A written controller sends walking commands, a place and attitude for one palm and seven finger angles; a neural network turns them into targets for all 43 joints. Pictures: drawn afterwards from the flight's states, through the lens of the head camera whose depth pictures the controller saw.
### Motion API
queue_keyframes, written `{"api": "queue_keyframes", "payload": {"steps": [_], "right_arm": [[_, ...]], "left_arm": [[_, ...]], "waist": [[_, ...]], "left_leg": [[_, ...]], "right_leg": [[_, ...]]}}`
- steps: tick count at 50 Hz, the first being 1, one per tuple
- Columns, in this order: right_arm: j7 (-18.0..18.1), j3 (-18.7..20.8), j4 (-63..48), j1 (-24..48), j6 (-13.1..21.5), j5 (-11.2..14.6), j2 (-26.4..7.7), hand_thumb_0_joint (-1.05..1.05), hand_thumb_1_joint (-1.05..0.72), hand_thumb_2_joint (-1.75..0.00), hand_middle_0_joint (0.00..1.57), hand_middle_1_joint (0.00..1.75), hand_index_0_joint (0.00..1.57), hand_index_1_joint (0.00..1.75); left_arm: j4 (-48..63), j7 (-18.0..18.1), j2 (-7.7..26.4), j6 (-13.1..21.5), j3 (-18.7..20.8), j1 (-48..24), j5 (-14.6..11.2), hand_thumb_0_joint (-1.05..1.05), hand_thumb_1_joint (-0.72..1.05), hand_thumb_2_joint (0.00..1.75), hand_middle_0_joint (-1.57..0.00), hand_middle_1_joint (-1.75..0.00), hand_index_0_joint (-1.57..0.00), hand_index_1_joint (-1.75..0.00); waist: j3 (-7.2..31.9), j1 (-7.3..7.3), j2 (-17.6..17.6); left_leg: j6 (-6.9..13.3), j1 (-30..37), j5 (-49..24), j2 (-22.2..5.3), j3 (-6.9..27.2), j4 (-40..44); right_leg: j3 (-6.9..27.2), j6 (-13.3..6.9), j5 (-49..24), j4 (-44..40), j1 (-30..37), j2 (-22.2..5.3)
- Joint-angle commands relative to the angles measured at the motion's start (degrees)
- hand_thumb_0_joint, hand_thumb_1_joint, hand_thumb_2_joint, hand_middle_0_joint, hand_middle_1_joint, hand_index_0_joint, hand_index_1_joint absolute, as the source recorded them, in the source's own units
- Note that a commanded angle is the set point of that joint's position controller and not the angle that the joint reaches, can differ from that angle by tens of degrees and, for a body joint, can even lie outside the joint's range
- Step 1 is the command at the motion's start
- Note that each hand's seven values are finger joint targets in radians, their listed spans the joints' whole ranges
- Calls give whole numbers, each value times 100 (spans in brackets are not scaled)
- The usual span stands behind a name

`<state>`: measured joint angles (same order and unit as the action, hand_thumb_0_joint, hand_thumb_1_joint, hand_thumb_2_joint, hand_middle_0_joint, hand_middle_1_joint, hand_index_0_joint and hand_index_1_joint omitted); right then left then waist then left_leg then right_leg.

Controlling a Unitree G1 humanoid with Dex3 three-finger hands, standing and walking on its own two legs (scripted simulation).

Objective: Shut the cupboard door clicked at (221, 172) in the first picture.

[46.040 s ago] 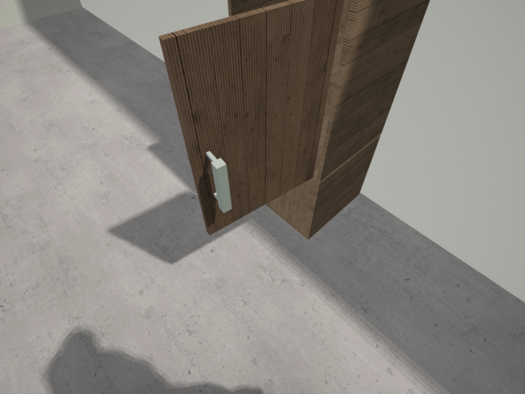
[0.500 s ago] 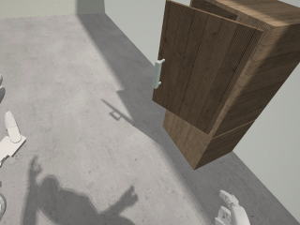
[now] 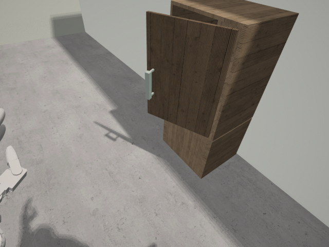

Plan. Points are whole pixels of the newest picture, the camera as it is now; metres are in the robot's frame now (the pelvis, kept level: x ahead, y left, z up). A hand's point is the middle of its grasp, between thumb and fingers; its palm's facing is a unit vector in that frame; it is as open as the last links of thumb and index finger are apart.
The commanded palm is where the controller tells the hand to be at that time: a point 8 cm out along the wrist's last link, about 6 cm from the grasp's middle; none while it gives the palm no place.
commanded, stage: stop stepping back and stand still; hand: left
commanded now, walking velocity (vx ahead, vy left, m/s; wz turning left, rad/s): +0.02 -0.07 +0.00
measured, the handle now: (150, 84) +0.97 +0.10 -0.10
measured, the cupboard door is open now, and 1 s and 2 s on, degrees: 23 23 23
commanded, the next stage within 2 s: let the arm hang, fingers relaxed in 1.18 s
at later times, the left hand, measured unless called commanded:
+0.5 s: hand (36, 154) +0.25 +0.27 +0.15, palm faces +0.41 -0.80 -0.44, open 7.4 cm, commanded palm +0.19 +0.31 +0.18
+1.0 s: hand (12, 168) +0.22 +0.30 +0.15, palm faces +0.42 -0.80 -0.43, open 7.4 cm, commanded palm +0.16 +0.34 +0.18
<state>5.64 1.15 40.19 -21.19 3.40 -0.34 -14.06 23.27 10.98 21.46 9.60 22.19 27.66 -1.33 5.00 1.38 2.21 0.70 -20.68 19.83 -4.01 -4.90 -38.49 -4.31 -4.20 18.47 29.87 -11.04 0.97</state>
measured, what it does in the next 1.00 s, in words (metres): steps on the spot: left foot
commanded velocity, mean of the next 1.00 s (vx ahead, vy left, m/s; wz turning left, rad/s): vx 0.00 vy -0.02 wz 0.00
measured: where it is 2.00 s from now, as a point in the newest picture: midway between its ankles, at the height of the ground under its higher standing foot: outside the picture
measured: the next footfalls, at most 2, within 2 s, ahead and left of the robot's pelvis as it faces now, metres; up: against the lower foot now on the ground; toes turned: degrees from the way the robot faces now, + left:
left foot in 0.04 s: +0.07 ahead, +0.15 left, +0.00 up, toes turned +3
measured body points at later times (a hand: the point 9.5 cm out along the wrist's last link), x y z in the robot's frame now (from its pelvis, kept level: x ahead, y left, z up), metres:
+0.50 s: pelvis +0.04 +0.01 +0.00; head +0.05 +0.02 +0.45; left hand +0.23 +0.31 +0.18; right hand +0.21 -0.22 -0.08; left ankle +0.03 +0.15 -0.74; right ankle -0.02 -0.07 -0.74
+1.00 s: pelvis +0.01 +0.04 +0.00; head +0.01 +0.05 +0.45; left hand +0.19 +0.34 +0.18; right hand +0.15 -0.20 -0.09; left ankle +0.03 +0.15 -0.74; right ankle -0.02 -0.07 -0.74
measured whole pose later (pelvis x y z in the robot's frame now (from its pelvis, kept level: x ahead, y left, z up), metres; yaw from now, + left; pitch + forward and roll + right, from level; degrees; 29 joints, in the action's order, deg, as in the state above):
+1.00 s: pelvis +0.01 +0.04 +0.00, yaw -1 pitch +1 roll -1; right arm 5.0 -1.5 35.7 -14.8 2.6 0.7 -10.7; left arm 26.3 9.7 22.2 8.7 22.8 31.7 -2.5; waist 2.0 0.8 0.3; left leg 0.8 -16.7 14.0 -2.2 -4.2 -29.4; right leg -2.8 -0.4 16.4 26.4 -11.3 0.5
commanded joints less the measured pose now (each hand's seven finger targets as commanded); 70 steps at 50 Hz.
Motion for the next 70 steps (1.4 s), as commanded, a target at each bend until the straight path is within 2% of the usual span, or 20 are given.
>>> {"api": "queue_keyframes", "payload": {"steps": [1,2,3,4,5,8,9,11,13,15,18,20,34,42,50,63,64,65,67,70], "right_arm": [[78,159,-1183,1128,529,-7,-598,0,-90,-90,20,30,20,30],[62,157,-1229,1169,530,-1,-663,0,-90,-90,20,30,20,30],[42,129,-1136,1169,527,6,-554,0,-90,-90,20,30,20,30],[46,66,-1119,1212,510,-59,-449,0,-90,-90,20,30,20,30],[29,57,-1119,1207,508,-62,-445,0,-90,-90,20,30,20,30],[-60,50,-1084,1138,547,5,-460,0,-90,-90,20,30,20,30],[-97,65,-1130,1130,531,32,-453,0,-90,-90,20,30,20,30],[-166,87,-1126,1048,438,76,-361,0,-90,-90,20,30,20,30],[-211,47,-1077,1113,349,87,-322,0,-90,-90,20,30,20,30],[-179,-1,-1111,1179,302,87,-292,0,-90,-90,20,30,20,30],[-78,33,-1213,1299,253,95,-367,0,-90,-90,20,30,20,30],[-79,5,-1294,1270,217,105,-326,0,-90,-90,20,30,20,30],[-69,34,-1527,1221,58,139,-367,0,-90,-90,20,30,20,30],[-22,15,-1447,1287,166,116,-411,0,-90,-90,20,30,20,30],[-30,-2,-1360,1332,270,83,-381,0,-90,-90,20,30,20,30],[-21,16,-1366,1365,319,75,-417,0,-90,-90,20,30,20,30],[-579,253,-181,1893,666,100,-1495,0,-90,-90,20,30,20,30],[-601,268,-182,1401,319,102,-1273,0,-90,-90,20,30,20,30],[-603,176,-121,1269,96,12,-1238,0,-90,-90,20,30,20,30],[-604,122,53,1387,-82,-63,-1311,0,-90,-90,20,30,20,30]], "left_arm": [[1936,109,1474,506,858,-445,-19,0,90,90,-20,-30,-20,-30],[2071,125,1527,542,1014,-329,-29,0,90,90,-20,-30,-20,-30],[1899,80,1628,597,1160,-128,-61,0,90,90,-20,-30,-20,-30],[1789,54,1527,534,1136,-37,-39,0,90,90,-20,-30,-20,-30],[1807,36,1459,508,1109,-96,-18,0,90,90,-20,-30,-20,-30],[1702,9,1458,472,1164,113,-16,0,90,90,-20,-30,-20,-30],[1596,4,1280,431,1045,268,-60,0,90,90,-20,-30,-20,-30],[1386,9,1232,360,947,409,-123,0,90,90,-20,-30,-20,-30],[1299,65,1271,317,902,198,-121,0,90,90,-20,-30,-20,-30],[1405,77,1290,346,834,-52,-84,0,90,90,-20,-30,-20,-30],[1490,33,1407,320,890,-127,-59,0,90,90,-20,-30,-20,-30],[1712,10,1337,339,789,-165,-43,0,90,90,-20,-30,-20,-30],[1599,8,1360,328,1056,679,-170,0,90,90,-20,-30,-20,-30],[1544,13,1220,283,805,213,-121,0,90,90,-20,-30,-20,-30],[1455,-2,1139,324,760,60,-90,0,90,90,-20,-30,-20,-30],[1448,-16,1197,314,816,55,-81,0,90,90,-20,-30,-20,-30],[-2931,-873,135,-484,-1745,-134,286,0,90,90,-20,-30,-20,-30],[-3035,-1004,93,-941,-1616,-250,202,0,90,90,-20,-30,-20,-30],[-3491,-1072,61,-976,-1709,-639,232,0,90,90,-20,-30,-20,-30],[-4550,-1081,266,-932,-1810,-982,280,0,90,90,-20,-30,-20,-30]], "waist": [[-389,-40,-850],[-238,-81,-1423],[-93,-87,-1674],[-366,-16,-1730],[-538,-14,-1564],[-302,-46,-1056],[-232,-43,-776],[-78,11,287],[24,22,409],[131,10,265],[320,-27,-432],[475,-32,-603],[482,-17,-639],[128,-70,-616],[-88,-79,-585],[76,-112,-695],[-592,-45,-669],[-115,-43,-757],[-176,-87,-427],[-255,-118,510]], "left_leg": [[331,1137,101,-399,718,1697],[580,1387,-431,-1035,1690,1909],[646,1166,341,-1389,2097,2323],[737,421,1026,-1481,2163,2640],[693,7,1195,-1400,1913,2610],[310,-185,622,-838,793,1860],[198,-247,284,-600,525,1486],[-34,-101,-300,-56,76,295],[-136,-233,-395,74,159,-30],[-81,76,-754,63,235,652],[72,1172,-3039,-257,263,884],[95,1223,-3569,-358,347,874],[-26,652,-2787,-290,360,1032],[51,405,-1408,-265,492,1437],[57,246,-488,-192,571,1708],[33,345,-658,-194,607,1862],[39,119,-2153,-287,603,877],[-44,615,-2205,-312,430,945],[152,323,-1712,-432,694,1167],[212,369,-1390,-338,871,1293]], "right_leg": [[884,24,894,-48,-1059,-556],[456,265,301,745,-1306,-107],[213,408,800,974,-1255,-41],[241,411,790,1205,-912,-69],[216,404,595,997,-605,-104],[168,388,-169,-290,219,-113],[437,316,-408,-445,324,-223],[1725,-55,-1123,-943,26,-980],[2067,-314,-2589,-915,310,-1397],[1462,-148,-3416,-446,568,-1209],[743,353,-3674,-50,141,-605],[553,403,-3557,30,290,-485],[619,344,-3152,-224,582,-500],[624,401,-1661,-572,289,-390],[649,386,-885,-843,122,-361],[506,417,-1104,-809,274,-268],[275,322,-1859,-150,-494,-702],[647,262,-1523,-370,-603,-701],[443,244,-580,-102,-655,-478],[650,176,-448,-284,-522,-527]]}}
